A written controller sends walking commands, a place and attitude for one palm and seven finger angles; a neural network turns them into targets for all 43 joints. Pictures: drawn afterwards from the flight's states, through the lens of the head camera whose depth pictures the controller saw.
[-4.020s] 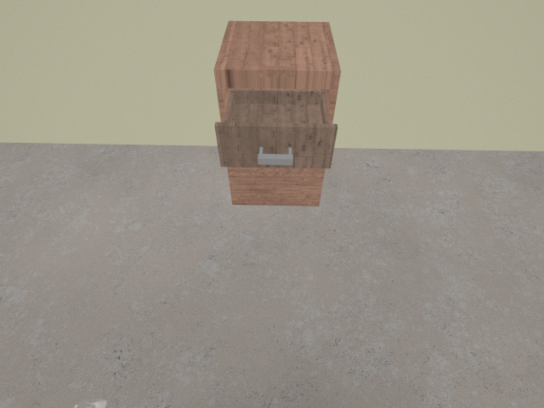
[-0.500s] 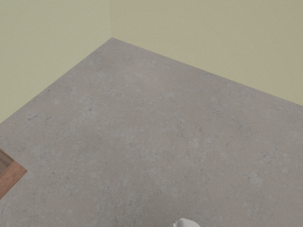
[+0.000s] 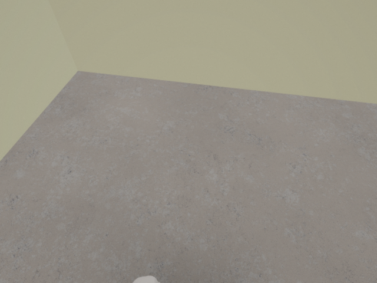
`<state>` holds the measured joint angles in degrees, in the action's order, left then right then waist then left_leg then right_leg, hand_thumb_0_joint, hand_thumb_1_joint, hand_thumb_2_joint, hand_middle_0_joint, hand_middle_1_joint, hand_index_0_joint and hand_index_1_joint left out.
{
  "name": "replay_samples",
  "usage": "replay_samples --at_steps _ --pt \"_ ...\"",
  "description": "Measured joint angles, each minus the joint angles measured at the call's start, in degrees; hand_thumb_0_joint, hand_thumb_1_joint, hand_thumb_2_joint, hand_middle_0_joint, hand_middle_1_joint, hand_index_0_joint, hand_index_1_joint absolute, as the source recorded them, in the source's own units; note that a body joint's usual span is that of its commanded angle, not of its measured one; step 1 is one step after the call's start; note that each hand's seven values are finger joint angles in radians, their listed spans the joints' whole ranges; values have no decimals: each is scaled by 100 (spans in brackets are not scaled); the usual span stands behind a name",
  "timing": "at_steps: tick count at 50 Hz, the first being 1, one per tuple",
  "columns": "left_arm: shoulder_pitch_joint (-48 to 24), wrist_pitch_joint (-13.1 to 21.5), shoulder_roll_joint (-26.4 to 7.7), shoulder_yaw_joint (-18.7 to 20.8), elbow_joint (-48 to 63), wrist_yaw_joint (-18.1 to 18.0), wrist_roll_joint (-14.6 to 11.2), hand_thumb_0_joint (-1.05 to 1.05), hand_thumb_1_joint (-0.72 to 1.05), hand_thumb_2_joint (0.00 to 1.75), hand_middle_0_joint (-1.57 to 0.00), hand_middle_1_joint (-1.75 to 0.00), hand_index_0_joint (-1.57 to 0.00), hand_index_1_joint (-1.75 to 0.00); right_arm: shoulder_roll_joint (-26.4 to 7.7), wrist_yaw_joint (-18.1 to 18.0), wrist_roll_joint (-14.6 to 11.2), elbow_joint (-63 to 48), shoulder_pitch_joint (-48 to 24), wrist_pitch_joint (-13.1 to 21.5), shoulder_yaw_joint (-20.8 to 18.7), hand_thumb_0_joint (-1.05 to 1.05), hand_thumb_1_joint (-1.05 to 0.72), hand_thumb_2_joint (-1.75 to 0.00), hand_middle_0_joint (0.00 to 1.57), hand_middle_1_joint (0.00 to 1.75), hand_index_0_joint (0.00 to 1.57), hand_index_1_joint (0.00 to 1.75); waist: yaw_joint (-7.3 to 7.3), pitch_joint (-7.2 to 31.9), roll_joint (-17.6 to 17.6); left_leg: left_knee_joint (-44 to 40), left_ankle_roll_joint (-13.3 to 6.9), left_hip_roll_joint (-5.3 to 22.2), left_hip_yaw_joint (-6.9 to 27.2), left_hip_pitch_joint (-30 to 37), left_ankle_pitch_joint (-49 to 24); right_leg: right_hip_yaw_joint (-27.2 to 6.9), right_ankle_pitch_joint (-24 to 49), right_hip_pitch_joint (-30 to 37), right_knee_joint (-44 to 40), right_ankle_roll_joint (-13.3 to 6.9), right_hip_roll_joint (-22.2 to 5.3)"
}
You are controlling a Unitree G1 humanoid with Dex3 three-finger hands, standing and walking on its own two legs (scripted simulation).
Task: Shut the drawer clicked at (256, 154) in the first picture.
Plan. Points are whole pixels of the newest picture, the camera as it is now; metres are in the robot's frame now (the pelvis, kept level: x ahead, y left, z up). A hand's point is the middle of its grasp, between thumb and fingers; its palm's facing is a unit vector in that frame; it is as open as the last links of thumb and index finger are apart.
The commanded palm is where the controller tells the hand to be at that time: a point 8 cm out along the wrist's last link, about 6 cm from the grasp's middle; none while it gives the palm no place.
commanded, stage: turn to face it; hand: left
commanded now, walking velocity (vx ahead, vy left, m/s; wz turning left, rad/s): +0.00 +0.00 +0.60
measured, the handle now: out of the picture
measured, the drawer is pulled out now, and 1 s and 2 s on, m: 0.22 0.22 0.22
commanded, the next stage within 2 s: none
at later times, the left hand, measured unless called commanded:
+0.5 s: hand out of the picture +0.08 +0.23 -0.16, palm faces +0.22 -0.95 -0.23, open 7.3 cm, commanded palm none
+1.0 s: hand out of the picture -0.11 +0.22 -0.19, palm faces +0.56 -0.80 -0.24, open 7.3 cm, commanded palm none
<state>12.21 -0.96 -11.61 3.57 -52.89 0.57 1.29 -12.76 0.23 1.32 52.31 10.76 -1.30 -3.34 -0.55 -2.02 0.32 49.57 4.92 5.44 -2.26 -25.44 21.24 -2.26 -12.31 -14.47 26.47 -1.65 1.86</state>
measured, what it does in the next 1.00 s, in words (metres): steps on the spot, turning left: left foot, then right foot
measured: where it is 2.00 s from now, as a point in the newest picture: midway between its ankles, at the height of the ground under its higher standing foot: outside the picture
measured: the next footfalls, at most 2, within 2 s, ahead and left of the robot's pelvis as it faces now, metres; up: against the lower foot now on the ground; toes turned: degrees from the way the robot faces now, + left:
left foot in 0.10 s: +0.08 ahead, +0.13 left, +0.00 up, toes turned +4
right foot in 0.58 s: +0.07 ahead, -0.11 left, +0.00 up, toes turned +14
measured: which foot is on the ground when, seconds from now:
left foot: up 0.00-0.08, down 0.10-0.56, up 0.58-0.96, down 0.98-1.00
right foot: down 0.00-0.10, up 0.12-0.56, down 0.58-0.98, up 1.00-1.00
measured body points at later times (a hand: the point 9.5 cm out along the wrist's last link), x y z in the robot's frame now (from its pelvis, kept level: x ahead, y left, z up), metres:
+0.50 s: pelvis +0.01 +0.02 +0.00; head +0.05 +0.03 +0.45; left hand +0.06 +0.28 -0.14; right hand +0.06 -0.22 -0.15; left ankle +0.04 +0.13 -0.74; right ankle +0.02 -0.12 -0.71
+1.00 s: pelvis -0.02 +0.03 -0.02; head +0.00 +0.07 +0.43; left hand -0.14 +0.27 -0.17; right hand +0.24 -0.14 -0.13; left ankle -0.08 +0.12 -0.75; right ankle +0.03 -0.12 -0.73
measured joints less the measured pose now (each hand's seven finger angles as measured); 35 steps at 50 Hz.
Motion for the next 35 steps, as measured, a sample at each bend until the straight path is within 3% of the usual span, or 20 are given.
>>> replay_samples --at_steps 4,5,7,9,16,24,28,29,32,35 --pt "151 16 28 -39 -197 -82 -16 0 91 90 -20 -30 -21 -30 49 -47 -44 121 53 155 99 0 -91 -90 20 30 19 30 -27 96 -2 -1475 -143 -193 -29 708 -555 9 -160 147 77 156 49" --pt "180 18 31 -56 -262 -103 -33 0 91 90 -20 -30 -21 -30 70 -55 -45 187 105 216 126 0 -91 -90 20 30 19 30 -12 141 8 -1757 -329 -215 11 862 -673 55 -262 140 196 205 66" --pt "170 -16 -16 -66 -436 -145 -49 0 91 90 -20 -30 -20 -30 222 -62 -20 364 189 227 202 0 -91 -90 20 30 19 30 -20 182 -198 -1700 -595 -369 15 912 -578 133 -665 146 460 258 -100" --pt "153 -65 -25 -74 -580 -164 -39 0 91 90 -20 -30 -20 -30 360 -84 0 496 278 202 279 0 -91 -90 20 30 19 30 -30 212 -292 -1849 -688 -457 39 1012 -592 215 -1157 26 981 304 -191" --pt "-47 -125 46 -1 -637 -142 -63 0 91 90 -20 -30 -20 -30 371 -140 -17 642 432 108 196 0 -93 -90 20 30 20 30 72 15 -174 -2438 -779 -617 344 1108 -1007 278 -1437 -594 2504 464 -346" --pt "-433 -160 24 89 -322 -186 -109 0 91 90 -20 -30 -20 -30 209 -90 3 554 554 -38 -4 0 -91 -90 20 30 20 30 277 -144 60 -2411 -676 -795 825 822 -1209 163 -1367 -607 1887 497 -261" --pt "-485 -55 14 70 -79 -203 -126 0 91 90 -20 -30 -20 -30 88 -45 -23 474 593 -140 -117 0 -91 -90 20 30 20 30 288 -67 158 -2102 -521 -954 1089 555 -1170 193 -757 -40 469 411 -203" --pt "-456 -7 -6 73 -20 -216 -97 0 91 90 -20 -30 -20 -30 68 -35 -46 449 587 -167 -146 0 -91 -90 20 30 20 30 245 -33 118 -1815 -471 -1004 1043 402 -856 179 -471 47 167 307 -266" --pt "-388 -12 78 10 39 -223 -55 0 91 90 -20 -30 -20 -30 -87 1 -16 417 471 -258 -252 1 -91 -90 20 30 20 30 263 -56 263 -204 -333 -914 727 -144 300 450 -374 93 323 158 -341" --pt "-250 -5 89 -36 80 -211 -37 0 91 90 -20 -30 -20 -30 -189 83 -6 355 341 -281 -286 1 -91 -90 20 30 19 30 252 -64 215 1139 -209 -699 362 -502 199 661 -365 272 195 157 -506"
